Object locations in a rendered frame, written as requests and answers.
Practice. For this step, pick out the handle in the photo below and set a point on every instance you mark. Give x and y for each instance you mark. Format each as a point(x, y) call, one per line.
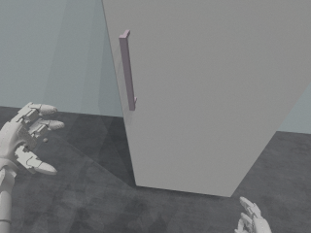
point(125, 58)

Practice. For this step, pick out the robot left hand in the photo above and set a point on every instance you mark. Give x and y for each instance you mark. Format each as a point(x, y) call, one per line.
point(14, 135)

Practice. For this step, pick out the robot right hand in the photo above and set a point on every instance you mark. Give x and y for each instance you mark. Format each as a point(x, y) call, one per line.
point(254, 221)

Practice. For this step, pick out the left robot forearm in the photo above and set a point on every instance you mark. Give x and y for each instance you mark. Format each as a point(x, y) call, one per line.
point(8, 172)

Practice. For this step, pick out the fridge door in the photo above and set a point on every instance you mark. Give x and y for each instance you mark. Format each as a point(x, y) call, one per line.
point(214, 80)

